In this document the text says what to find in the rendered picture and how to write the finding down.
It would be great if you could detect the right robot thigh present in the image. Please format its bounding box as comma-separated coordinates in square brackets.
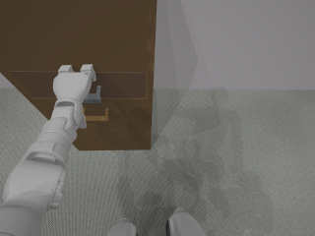
[168, 211, 207, 236]

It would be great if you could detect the robot left upper arm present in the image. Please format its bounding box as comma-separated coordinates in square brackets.
[0, 159, 68, 236]

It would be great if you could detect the left robot hand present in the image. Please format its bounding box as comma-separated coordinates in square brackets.
[53, 64, 96, 129]

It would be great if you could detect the cabinet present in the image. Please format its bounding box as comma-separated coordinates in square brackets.
[0, 0, 158, 151]

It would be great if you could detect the drawer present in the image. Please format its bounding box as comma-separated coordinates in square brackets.
[9, 70, 146, 98]

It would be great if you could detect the robot left forearm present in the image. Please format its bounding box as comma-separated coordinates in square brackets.
[3, 97, 83, 203]

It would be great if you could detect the handle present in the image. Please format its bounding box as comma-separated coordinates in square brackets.
[85, 115, 109, 124]
[83, 86, 101, 103]

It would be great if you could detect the robot left shin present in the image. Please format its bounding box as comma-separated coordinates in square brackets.
[118, 218, 130, 223]

